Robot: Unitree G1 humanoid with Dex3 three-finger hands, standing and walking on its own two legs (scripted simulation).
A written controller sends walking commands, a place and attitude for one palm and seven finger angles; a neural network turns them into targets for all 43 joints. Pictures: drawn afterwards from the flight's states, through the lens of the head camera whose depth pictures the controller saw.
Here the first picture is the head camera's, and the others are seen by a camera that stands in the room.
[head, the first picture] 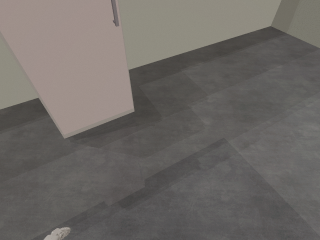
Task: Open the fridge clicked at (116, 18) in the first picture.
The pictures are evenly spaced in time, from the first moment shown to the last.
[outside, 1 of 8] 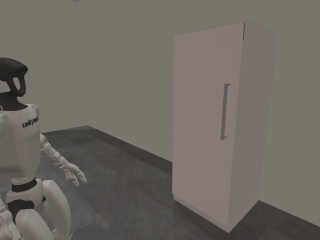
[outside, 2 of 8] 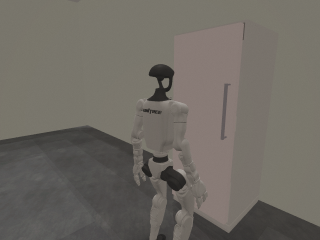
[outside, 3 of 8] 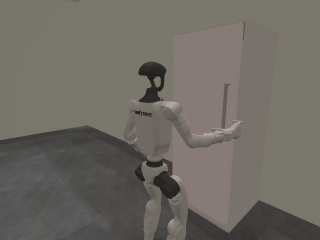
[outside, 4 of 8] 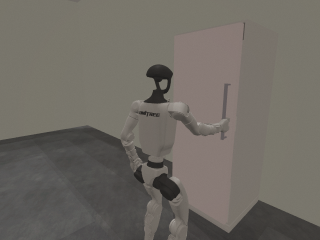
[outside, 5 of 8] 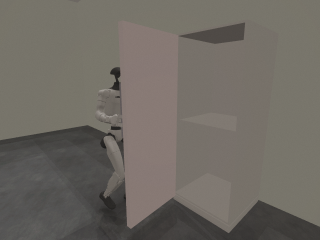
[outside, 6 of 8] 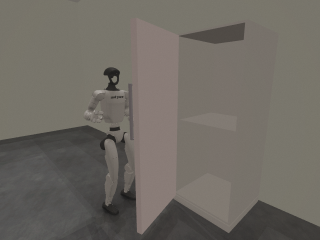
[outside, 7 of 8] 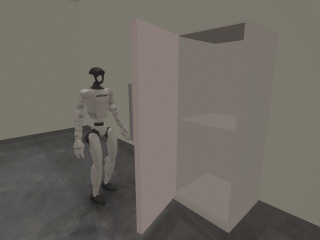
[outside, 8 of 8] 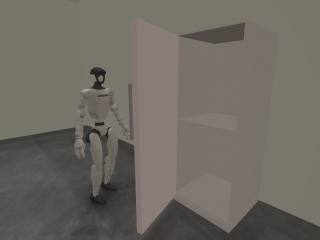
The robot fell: no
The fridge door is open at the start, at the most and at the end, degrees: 0 84 74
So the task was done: yes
